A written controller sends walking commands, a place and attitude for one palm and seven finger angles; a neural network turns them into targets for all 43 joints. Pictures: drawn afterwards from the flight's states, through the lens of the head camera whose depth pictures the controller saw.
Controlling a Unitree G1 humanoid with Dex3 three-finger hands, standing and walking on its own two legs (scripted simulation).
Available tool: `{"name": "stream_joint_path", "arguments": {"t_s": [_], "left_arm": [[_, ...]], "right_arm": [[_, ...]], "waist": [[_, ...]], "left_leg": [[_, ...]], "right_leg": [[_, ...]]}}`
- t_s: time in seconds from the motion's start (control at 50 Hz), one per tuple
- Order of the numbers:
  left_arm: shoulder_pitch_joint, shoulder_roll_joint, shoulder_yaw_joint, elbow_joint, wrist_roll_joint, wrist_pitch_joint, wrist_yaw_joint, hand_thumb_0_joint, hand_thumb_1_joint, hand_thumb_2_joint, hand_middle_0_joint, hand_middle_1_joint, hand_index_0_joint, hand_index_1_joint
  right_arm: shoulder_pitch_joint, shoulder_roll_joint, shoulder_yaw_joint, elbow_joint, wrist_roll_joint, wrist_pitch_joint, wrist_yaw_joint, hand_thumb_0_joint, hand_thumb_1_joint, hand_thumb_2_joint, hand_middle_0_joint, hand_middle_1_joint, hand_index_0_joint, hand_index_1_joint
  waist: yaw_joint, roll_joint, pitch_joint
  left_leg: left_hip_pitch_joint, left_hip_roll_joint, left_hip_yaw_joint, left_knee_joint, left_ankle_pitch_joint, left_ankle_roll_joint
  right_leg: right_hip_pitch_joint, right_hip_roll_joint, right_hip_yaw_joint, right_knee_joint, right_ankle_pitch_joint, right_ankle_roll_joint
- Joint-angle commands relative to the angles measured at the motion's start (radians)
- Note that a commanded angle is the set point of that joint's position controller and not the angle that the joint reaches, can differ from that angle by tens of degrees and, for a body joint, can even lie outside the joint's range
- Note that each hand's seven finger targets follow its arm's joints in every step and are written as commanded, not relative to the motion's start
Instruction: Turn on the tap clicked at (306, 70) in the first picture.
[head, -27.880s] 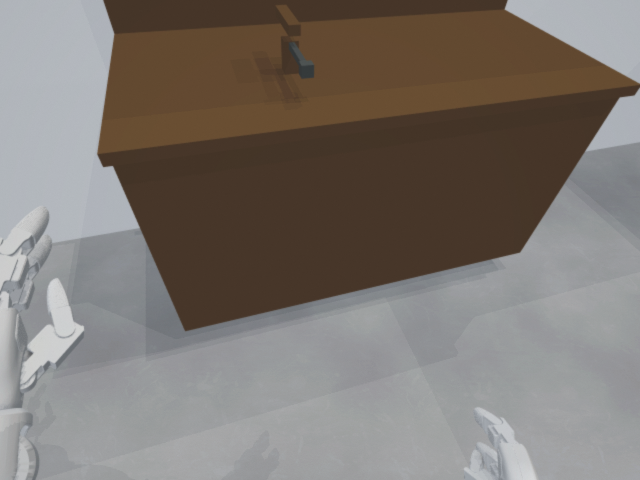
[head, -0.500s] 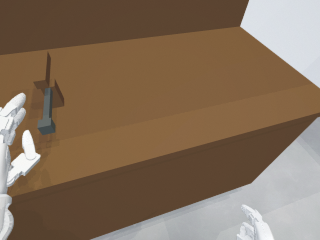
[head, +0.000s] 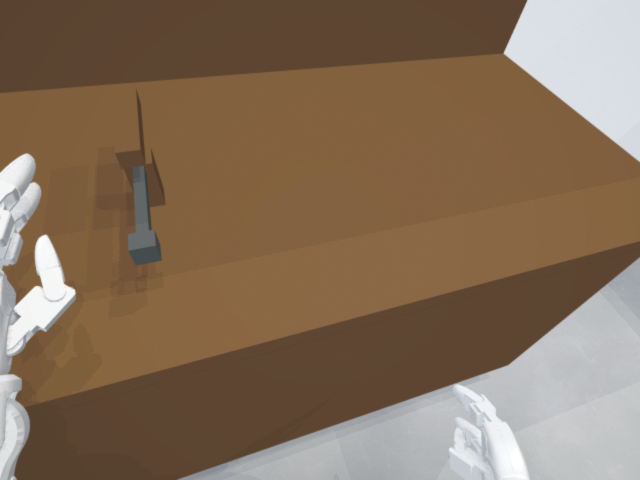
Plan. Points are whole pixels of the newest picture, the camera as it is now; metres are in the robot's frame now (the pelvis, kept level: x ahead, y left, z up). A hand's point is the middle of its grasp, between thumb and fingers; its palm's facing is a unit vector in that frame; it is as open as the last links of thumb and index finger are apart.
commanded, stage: come to a stop and stand still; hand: left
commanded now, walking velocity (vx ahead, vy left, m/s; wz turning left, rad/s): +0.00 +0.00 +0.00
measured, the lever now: (145, 247) +0.32 +0.25 +0.11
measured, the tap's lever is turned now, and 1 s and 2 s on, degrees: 0 0 0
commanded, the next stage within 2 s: look again from close up in 0.16 s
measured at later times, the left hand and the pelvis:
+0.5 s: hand (73, 317) +0.20 +0.25 +0.16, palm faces +0.41 -0.85 -0.34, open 7.4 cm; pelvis -0.01 -0.01 +0.00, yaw +1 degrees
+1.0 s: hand (137, 317) +0.21 +0.19 +0.17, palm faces +0.38 -0.86 -0.33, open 7.4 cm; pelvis -0.01 -0.05 +0.00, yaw +0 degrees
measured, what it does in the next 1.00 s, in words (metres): shifts its weight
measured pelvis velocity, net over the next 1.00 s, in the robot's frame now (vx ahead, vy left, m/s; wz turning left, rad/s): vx -0.01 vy -0.05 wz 0.00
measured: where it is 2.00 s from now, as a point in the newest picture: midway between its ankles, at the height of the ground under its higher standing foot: outside the picture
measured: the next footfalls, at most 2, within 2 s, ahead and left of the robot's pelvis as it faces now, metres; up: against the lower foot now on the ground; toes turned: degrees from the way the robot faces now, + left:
none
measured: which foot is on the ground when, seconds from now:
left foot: down 0.00-1.00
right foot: down 0.00-1.00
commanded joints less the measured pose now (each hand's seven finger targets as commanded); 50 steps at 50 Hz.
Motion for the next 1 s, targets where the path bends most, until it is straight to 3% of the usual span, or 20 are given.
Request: {"name": "stream_joint_path", "arguments": {"t_s": [0.0,0.02,0.1,0.12,0.16,0.3,0.32,0.34,0.42,0.5,0.52,0.58,0.7,0.72,0.8,0.82,0.88,0.9,0.92,0.98], "left_arm": [[-0.075,0.153,0.071,-0.217,0.014,-0.048,0.007,0.0,0.9,0.9,-0.2,-0.3,-0.2,-0.3],[-0.073,0.125,0.047,-0.193,0.01,-0.048,0.004,0.0,0.9,0.9,-0.2,-0.3,-0.2,-0.3],[-0.065,0.176,0.1,-0.239,0.012,-0.049,0.011,0.0,0.9,0.9,-0.2,-0.3,-0.2,-0.3],[-0.051,0.138,0.07,-0.219,0.003,-0.05,0.007,0.0,0.9,0.9,-0.2,-0.3,-0.2,-0.3],[-0.051,0.158,0.08,-0.252,0.002,-0.053,0.009,0.0,0.9,0.9,-0.2,-0.3,-0.2,-0.3],[-0.017,0.158,0.082,-0.244,-0.003,-0.048,0.021,0.0,0.9,0.9,-0.2,-0.3,-0.2,-0.3],[-0.01,0.129,0.056,-0.204,-0.008,-0.046,0.019,0.0,0.9,0.9,-0.2,-0.3,-0.2,-0.3],[-0.026,0.136,0.055,-0.216,-0.007,-0.046,0.019,0.0,0.9,0.9,-0.2,-0.3,-0.2,-0.3],[-0.041,0.131,0.047,-0.212,-0.004,-0.047,0.024,0.0,0.9,0.9,-0.2,-0.3,-0.2,-0.3],[-0.037,0.174,0.083,-0.237,0.001,-0.051,0.032,0.0,0.9,0.9,-0.2,-0.3,-0.2,-0.3],[-0.023,0.13,0.047,-0.204,-0.005,-0.051,0.028,0.0,0.9,0.9,-0.2,-0.3,-0.2,-0.3],[-0.032,0.151,0.057,-0.218,-0.002,-0.055,0.029,0.0,0.9,0.9,-0.2,-0.3,-0.2,-0.3],[-0.05,0.164,0.073,-0.198,-0.008,-0.042,0.029,0.0,0.9,0.9,-0.2,-0.3,-0.2,-0.3],[-0.054,0.129,0.041,-0.173,-0.013,-0.04,0.024,0.0,0.9,0.9,-0.2,-0.3,-0.2,-0.3],[-0.065,0.17,0.073,-0.212,-0.013,-0.032,0.027,0.0,0.9,0.9,-0.2,-0.3,-0.2,-0.3],[-0.05,0.14,0.048,-0.2,-0.02,-0.029,0.023,0.0,0.9,0.9,-0.2,-0.3,-0.2,-0.3],[-0.05,0.156,0.059,-0.238,-0.024,-0.027,0.022,0.0,0.9,0.9,-0.2,-0.3,-0.2,-0.3],[-0.03,0.184,0.089,-0.249,-0.024,-0.021,0.025,0.0,0.9,0.9,-0.2,-0.3,-0.2,-0.3],[-0.016,0.142,0.055,-0.23,-0.033,-0.018,0.019,0.0,0.9,0.9,-0.2,-0.3,-0.2,-0.3],[-0.011,0.169,0.083,-0.238,-0.037,-0.016,0.017,0.0,0.9,0.9,-0.2,-0.3,-0.2,-0.3]], "right_arm": [[-0.088,-0.139,-0.067,-0.165,0.005,-0.037,0.001,0.0,-0.9,-0.9,0.2,0.3,0.2,0.3],[-0.075,-0.138,-0.067,-0.163,0.001,-0.028,-0.002,0.0,-0.9,-0.9,0.2,0.3,0.2,0.3],[-0.098,-0.136,-0.067,-0.181,0.006,-0.017,-0.003,0.0,-0.9,-0.9,0.2,0.3,0.2,0.3],[-0.082,-0.135,-0.068,-0.179,0.004,-0.011,-0.005,0.0,-0.9,-0.9,0.2,0.3,0.2,0.3],[-0.083,-0.14,-0.074,-0.185,0.005,-0.011,-0.006,0.0,-0.9,-0.9,0.2,0.3,0.2,0.3],[-0.094,-0.135,-0.069,-0.176,0.011,-0.015,-0.018,0.0,-0.9,-0.9,0.2,0.3,0.2,0.3],[-0.083,-0.138,-0.067,-0.17,0.007,-0.01,-0.02,0.0,-0.9,-0.9,0.2,0.3,0.2,0.3],[-0.081,-0.143,-0.074,-0.169,0.009,-0.011,-0.022,0.0,-0.9,-0.9,0.2,0.3,0.2,0.3],[-0.088,-0.14,-0.066,-0.165,0.006,-0.011,-0.03,0.0,-0.9,-0.9,0.2,0.3,0.2,0.3],[-0.105,-0.141,-0.068,-0.167,0.009,-0.02,-0.034,0.0,-0.9,-0.9,0.2,0.3,0.2,0.3],[-0.09,-0.14,-0.065,-0.164,0.005,-0.017,-0.034,0.0,-0.9,-0.9,0.2,0.3,0.2,0.3],[-0.085,-0.145,-0.072,-0.165,0.006,-0.027,-0.037,0.0,-0.9,-0.9,0.2,0.3,0.2,0.3],[-0.104,-0.134,-0.063,-0.152,0.01,-0.028,-0.04,0.0,-0.9,-0.9,0.2,0.3,0.2,0.3],[-0.091,-0.136,-0.064,-0.15,0.007,-0.023,-0.04,0.0,-0.9,-0.9,0.2,0.3,0.2,0.3],[-0.106,-0.132,-0.07,-0.157,0.014,-0.023,-0.031,0.0,-0.9,-0.9,0.2,0.3,0.2,0.3],[-0.091,-0.131,-0.069,-0.157,0.009,-0.019,-0.029,0.0,-0.9,-0.9,0.2,0.3,0.2,0.3],[-0.085,-0.137,-0.081,-0.163,0.011,-0.02,-0.023,0.0,-0.9,-0.9,0.2,0.3,0.2,0.3],[-0.099,-0.131,-0.076,-0.163,0.015,-0.02,-0.021,0.0,-0.9,-0.9,0.2,0.3,0.2,0.3],[-0.086,-0.129,-0.075,-0.162,0.011,-0.016,-0.02,0.0,-0.9,-0.9,0.2,0.3,0.2,0.3],[-0.082,-0.136,-0.085,-0.168,0.011,-0.014,-0.021,0.0,-0.9,-0.9,0.2,0.3,0.2,0.3]], "waist": [[-0.021,0.161,-0.152],[-0.026,0.154,-0.143],[-0.022,0.147,-0.168],[-0.026,0.137,-0.166],[-0.024,0.153,-0.179],[-0.025,0.118,-0.193],[-0.026,0.109,-0.177],[-0.026,0.14,-0.166],[-0.024,0.12,-0.158],[-0.021,0.121,-0.159],[-0.021,0.11,-0.145],[-0.021,0.1,-0.138],[-0.023,0.105,-0.13],[-0.026,0.101,-0.12],[-0.025,0.123,-0.148],[-0.027,0.11,-0.154],[-0.026,0.145,-0.161],[-0.026,0.142,-0.171],[-0.03,0.131,-0.165],[-0.028,0.12,-0.161]], "left_leg": [[0.011,0.194,-0.144,-0.126,0.525,-0.154],[0.002,0.197,-0.166,-0.122,0.535,-0.163],[-0.01,0.179,-0.139,-0.104,0.52,-0.169],[-0.031,0.173,-0.148,-0.098,0.511,-0.177],[-0.044,0.17,-0.141,-0.095,0.51,-0.185],[-0.052,0.153,-0.131,-0.1,0.41,-0.168],[-0.074,0.153,-0.137,-0.106,0.37,-0.167],[-0.08,0.157,-0.139,-0.118,0.339,-0.168],[-0.105,0.152,-0.146,-0.147,0.226,-0.148],[-0.124,0.145,-0.144,-0.151,0.166,-0.13],[-0.14,0.142,-0.149,-0.157,0.139,-0.127],[-0.152,0.144,-0.148,-0.151,0.059,-0.1],[-0.128,0.168,-0.159,-0.195,0.075,-0.107],[-0.14,0.171,-0.162,-0.2,0.063,-0.104],[-0.125,0.183,-0.149,-0.176,0.101,-0.093],[-0.123,0.182,-0.148,-0.163,0.113,-0.09],[-0.114,0.193,-0.147,-0.142,0.157,-0.09],[-0.096,0.19,-0.139,-0.13,0.194,-0.093],[-0.106,0.191,-0.139,-0.124,0.19,-0.092],[-0.119,0.2,-0.139,-0.1,0.173,-0.082]], "right_leg": [[0.07,-0.002,0.0,0.029,0.028,-0.027],[0.067,-0.004,-0.006,0.019,0.012,-0.029],[0.127,-0.008,-0.001,-0.015,0.097,-0.035],[0.142,-0.013,-0.005,-0.017,0.116,-0.042],[0.173,-0.021,0.002,-0.013,0.163,-0.047],[0.186,-0.034,0.026,-0.026,0.221,-0.044],[0.178,-0.037,0.023,-0.036,0.195,-0.044],[0.178,-0.039,0.031,-0.035,0.184,-0.046],[0.177,-0.037,0.034,-0.044,0.141,-0.038],[0.197,-0.045,0.056,-0.061,0.136,-0.039],[0.189,-0.046,0.05,-0.07,0.108,-0.039],[0.181,-0.061,0.081,-0.097,0.069,-0.042],[0.158,-0.02,0.061,-0.09,0.063,-0.026],[0.152,-0.015,0.053,-0.089,0.048,-0.025],[0.17,-0.015,0.055,-0.079,0.088,-0.024],[0.168,-0.017,0.051,-0.081,0.092,-0.026],[0.164,-0.02,0.056,-0.064,0.122,-0.031],[0.159,-0.016,0.053,-0.064,0.141,-0.029],[0.151,-0.017,0.046,-0.062,0.133,-0.031],[0.15,-0.028,0.065,-0.065,0.14,-0.036]]}}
